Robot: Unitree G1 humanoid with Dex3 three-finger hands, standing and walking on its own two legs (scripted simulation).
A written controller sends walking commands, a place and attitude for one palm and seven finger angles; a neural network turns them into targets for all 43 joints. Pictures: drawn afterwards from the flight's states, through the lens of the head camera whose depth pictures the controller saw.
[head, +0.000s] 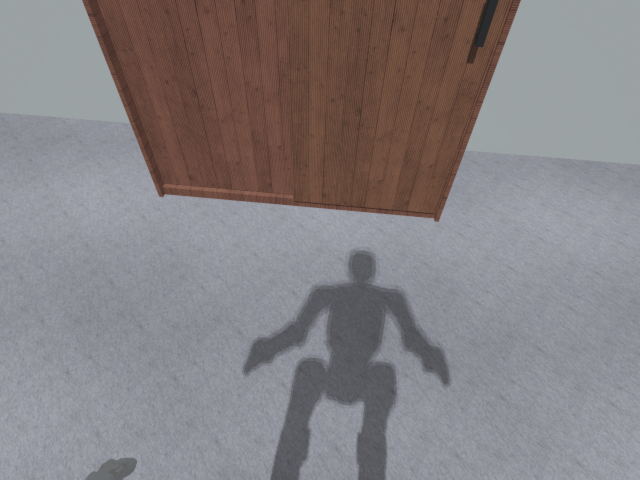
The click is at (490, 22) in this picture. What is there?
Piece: wardrobe's sliding door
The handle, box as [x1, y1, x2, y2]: [474, 0, 497, 46]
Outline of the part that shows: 497,0 488,0 478,32 475,35 475,46 482,46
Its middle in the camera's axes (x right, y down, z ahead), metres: +0.46 -0.62 +1.08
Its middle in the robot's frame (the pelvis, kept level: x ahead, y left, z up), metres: +1.26 -0.39 +0.08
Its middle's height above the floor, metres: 0.85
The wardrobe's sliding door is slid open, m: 0.00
